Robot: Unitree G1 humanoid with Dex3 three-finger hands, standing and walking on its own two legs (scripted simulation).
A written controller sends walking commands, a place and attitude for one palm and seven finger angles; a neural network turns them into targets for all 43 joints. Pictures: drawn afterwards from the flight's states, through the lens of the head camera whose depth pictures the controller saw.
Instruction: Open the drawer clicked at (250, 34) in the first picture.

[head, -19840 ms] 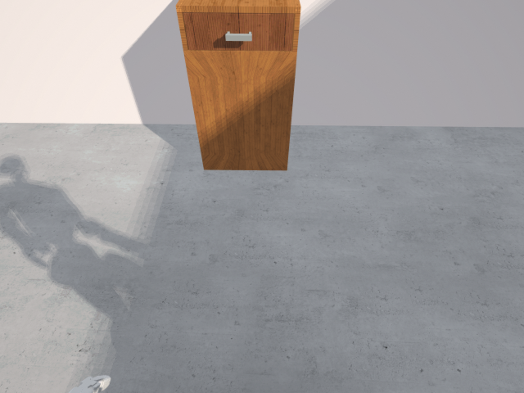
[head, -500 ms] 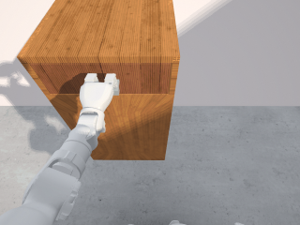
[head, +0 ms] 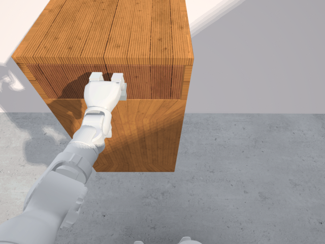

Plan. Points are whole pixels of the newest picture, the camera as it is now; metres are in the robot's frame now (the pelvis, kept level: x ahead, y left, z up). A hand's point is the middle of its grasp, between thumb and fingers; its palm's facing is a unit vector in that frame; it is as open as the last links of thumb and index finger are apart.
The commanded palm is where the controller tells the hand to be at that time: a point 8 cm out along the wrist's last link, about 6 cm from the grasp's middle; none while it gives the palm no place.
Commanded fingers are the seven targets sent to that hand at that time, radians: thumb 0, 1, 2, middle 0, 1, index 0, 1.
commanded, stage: lower the fingers behind the handle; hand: left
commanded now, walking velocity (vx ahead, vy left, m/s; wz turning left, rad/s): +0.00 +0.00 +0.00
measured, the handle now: (109, 90) +0.54 +0.16 +0.03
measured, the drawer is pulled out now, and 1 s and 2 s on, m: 0.00 0.00 0.00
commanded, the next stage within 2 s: lift the fingers back up to retry in 0.32 s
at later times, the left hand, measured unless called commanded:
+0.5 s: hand (108, 106) +0.47 +0.15 +0.04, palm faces +0.01 -0.03 -1.00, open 14.0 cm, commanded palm +0.44 +0.15 +0.07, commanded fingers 0.00 -0.50 0.30 -0.30 -1.20 -0.30 -1.20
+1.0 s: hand (108, 90) +0.48 +0.14 +0.09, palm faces +0.07 -0.06 -1.00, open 13.8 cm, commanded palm +0.44 +0.15 +0.14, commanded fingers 0.00 -0.50 0.30 -0.30 -1.20 -0.30 -1.20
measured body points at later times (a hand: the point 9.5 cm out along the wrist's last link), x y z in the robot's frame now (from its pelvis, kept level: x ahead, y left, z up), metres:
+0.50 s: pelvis +0.00 +0.00 +0.00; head +0.07 +0.00 +0.45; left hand +0.46 +0.15 +0.09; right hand +0.05 -0.25 -0.13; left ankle -0.01 +0.07 -0.70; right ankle +0.02 -0.07 -0.70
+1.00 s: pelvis +0.04 +0.01 +0.02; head +0.08 -0.01 +0.47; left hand +0.47 +0.14 +0.14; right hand +0.11 -0.24 -0.12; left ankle -0.01 +0.07 -0.70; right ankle +0.02 -0.07 -0.70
